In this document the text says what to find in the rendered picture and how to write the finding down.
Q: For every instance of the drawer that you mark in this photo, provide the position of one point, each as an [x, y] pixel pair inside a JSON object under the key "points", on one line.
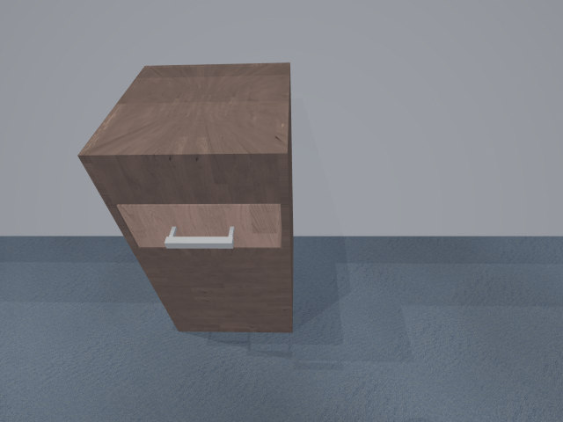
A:
{"points": [[256, 225]]}

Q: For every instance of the handle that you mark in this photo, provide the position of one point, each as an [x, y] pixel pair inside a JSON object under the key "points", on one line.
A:
{"points": [[199, 242]]}

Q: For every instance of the cabinet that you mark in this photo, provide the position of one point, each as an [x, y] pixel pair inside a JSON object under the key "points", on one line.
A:
{"points": [[205, 134]]}

